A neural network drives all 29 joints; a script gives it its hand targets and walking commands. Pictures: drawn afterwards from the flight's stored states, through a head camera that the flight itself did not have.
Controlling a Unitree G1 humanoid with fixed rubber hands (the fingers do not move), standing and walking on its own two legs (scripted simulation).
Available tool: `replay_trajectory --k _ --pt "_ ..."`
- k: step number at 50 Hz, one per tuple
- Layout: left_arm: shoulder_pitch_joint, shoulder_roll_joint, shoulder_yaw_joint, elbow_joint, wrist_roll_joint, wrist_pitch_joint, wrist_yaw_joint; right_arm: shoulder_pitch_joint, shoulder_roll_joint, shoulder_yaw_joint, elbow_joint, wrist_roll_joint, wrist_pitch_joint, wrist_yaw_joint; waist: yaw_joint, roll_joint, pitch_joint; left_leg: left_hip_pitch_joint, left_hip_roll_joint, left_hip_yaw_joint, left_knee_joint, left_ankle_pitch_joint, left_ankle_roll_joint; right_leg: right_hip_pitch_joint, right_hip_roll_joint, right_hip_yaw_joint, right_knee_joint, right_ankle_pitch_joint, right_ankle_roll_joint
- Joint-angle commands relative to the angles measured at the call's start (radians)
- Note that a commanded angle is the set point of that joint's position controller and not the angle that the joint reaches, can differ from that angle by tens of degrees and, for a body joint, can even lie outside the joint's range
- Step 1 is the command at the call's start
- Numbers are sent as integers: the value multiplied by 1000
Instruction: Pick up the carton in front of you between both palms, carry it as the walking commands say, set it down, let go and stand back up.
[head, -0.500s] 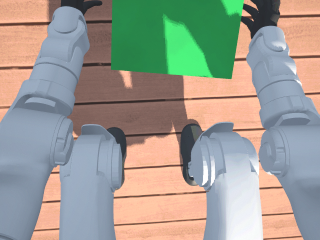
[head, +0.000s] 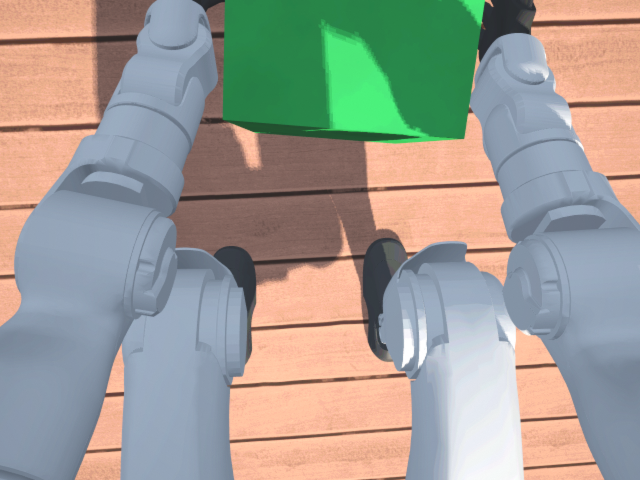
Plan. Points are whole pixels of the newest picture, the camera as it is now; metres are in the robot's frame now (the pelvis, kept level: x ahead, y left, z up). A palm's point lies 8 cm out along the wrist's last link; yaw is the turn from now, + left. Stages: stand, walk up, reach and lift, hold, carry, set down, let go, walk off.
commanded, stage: reach and lift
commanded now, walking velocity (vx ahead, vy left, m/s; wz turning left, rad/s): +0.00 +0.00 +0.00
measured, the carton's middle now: (340, 43) +0.52 -0.04 -0.25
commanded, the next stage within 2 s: none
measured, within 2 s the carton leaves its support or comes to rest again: leaves its support in 0.12 s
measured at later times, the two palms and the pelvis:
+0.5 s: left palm out of the picture +0.52 +0.12 -0.03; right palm (605, 16) +0.49 -0.18 -0.03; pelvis +0.00 +0.00 +0.04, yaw +0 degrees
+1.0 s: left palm out of the picture +0.48 +0.13 +0.12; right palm out of the picture +0.46 -0.17 +0.12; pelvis +0.03 +0.00 +0.17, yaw +0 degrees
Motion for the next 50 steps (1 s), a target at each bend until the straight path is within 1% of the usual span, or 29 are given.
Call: replay_trajectory --k 1,3,5,8,10,13,15,16,18,20,21,22,23,25,27,31,36,42,47,50 --pt "-466 -769 -133 -166 50 25 -231 -571 736 177 -213 -55 34 215 -7 63 -1093 490 -78 103 -128 181 26 511 76 -85 -127 223 -13" --pt "-469 -863 -119 -194 63 44 -262 -589 815 183 -255 -63 58 248 -12 58 -1115 495 -88 115 -119 209 32 511 83 -99 -119 248 -13" --pt "-480 -940 -131 -248 47 57 -278 -591 883 203 -317 -51 76 267 -25 56 -1209 523 -96 123 -110 267 35 553 89 -111 -110 311 -14" --pt "-489 -1049 -194 -355 1 75 -284 -584 964 253 -430 -25 100 276 -50 60 -1410 598 -104 130 -102 358 30 659 94 -128 -97 417 -11" --pt "-492 -1108 -238 -433 -21 92 -280 -554 1024 282 -495 -10 121 274 -57 61 -1556 660 -110 135 -107 399 25 738 100 -134 -99 471 -9" --pt "-459 -1177 -279 -533 -21 128 -270 -521 1092 322 -601 -18 163 271 -53 51 -1739 739 -119 146 -127 423 18 816 111 -142 -124 493 -1" --pt "-423 -1209 -289 -588 1 157 -268 -491 1127 339 -657 -32 195 273 -41 43 -1789 756 -126 151 -156 396 17 837 120 -145 -154 460 4" --pt "-399 -1223 -285 -599 19 173 -269 -474 1144 344 -668 -43 211 277 -34 39 -1774 749 -128 153 -175 367 18 830 123 -146 -173 426 5" --pt "-347 -1248 -260 -573 60 207 -278 -441 1173 336 -649 -75 246 291 -22 35 -1669 706 -130 152 -227 272 22 775 125 -148 -220 323 4" --pt "-303 -1262 -198 -495 110 236 -290 -395 1192 285 -577 -128 279 306 -17 33 -1512 639 -130 147 -287 157 28 691 125 -146 -276 201 -2" --pt "-258 -1260 -160 -440 141 248 -288 -365 1198 248 -536 -161 288 299 -5 42 -1429 594 -133 149 -320 102 27 671 122 -146 -302 145 -4" --pt "-270 -1265 -117 -412 165 256 -298 -354 1191 208 -501 -197 303 311 -27 33 -1374 590 -130 140 -343 65 32 642 127 -145 -328 106 -8" --pt "-265 -1275 -90 -386 188 265 -304 -343 1199 180 -472 -221 312 320 -20 45 -1336 581 -132 140 -366 39 33 632 127 -140 -352 75 -14" --pt "-266 -1276 -40 -356 221 273 -314 -345 1205 131 -446 -263 320 333 -23 47 -1314 588 -134 134 -406 26 33 631 129 -135 -386 60 -20" --pt "-262 -1279 -13 -340 240 273 -316 -342 1212 103 -432 -289 321 340 -25 45 -1321 612 -136 131 -441 31 32 651 130 -132 -419 66 -23" --pt "-238 -1286 18 -328 267 275 -319 -320 1229 79 -424 -319 327 349 -19 38 -1360 675 -139 129 -507 42 30 708 132 -130 -484 74 -23" --pt "-184 -1323 -9 -362 269 286 -327 -264 1271 114 -442 -313 339 360 -8 28 -1433 778 -139 128 -583 80 28 809 135 -129 -553 112 -16" --pt "-109 -1387 -125 -453 215 295 -337 -178 1326 216 -514 -267 347 360 -7 28 -1514 912 -139 119 -654 175 17 955 140 -118 -622 206 -8" --pt "-24 -1417 -203 -503 179 299 -340 -88 1354 292 -557 -241 349 353 -3 27 -1495 998 -138 106 -721 210 11 1063 142 -98 -690 241 -6" --pt "37 -1425 -223 -509 173 299 -339 -29 1365 315 -564 -237 347 348 1 22 -1446 1045 -137 96 -770 215 10 1119 143 -86 -740 245 -6"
